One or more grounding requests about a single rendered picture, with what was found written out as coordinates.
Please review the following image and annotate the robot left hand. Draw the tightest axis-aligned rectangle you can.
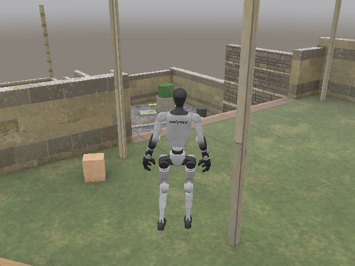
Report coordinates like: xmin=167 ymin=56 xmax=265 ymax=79
xmin=143 ymin=157 xmax=155 ymax=171

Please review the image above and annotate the right robot upper arm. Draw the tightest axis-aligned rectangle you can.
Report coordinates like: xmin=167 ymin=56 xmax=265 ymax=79
xmin=191 ymin=112 xmax=205 ymax=144

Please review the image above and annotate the robot left shin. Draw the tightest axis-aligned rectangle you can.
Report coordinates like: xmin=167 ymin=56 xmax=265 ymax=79
xmin=159 ymin=183 xmax=168 ymax=223

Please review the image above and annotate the left robot forearm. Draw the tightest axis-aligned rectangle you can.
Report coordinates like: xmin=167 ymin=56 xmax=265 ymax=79
xmin=144 ymin=134 xmax=157 ymax=159

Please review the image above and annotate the left robot upper arm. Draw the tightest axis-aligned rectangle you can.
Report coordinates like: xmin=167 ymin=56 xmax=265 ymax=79
xmin=152 ymin=112 xmax=168 ymax=142

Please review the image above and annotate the robot right hand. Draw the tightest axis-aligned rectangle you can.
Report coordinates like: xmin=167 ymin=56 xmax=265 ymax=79
xmin=198 ymin=159 xmax=211 ymax=172

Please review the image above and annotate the right robot forearm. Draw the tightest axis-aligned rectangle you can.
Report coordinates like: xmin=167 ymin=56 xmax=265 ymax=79
xmin=199 ymin=137 xmax=210 ymax=161

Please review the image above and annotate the robot right foot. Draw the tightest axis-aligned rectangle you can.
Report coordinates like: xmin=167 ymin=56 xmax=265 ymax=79
xmin=184 ymin=215 xmax=192 ymax=229

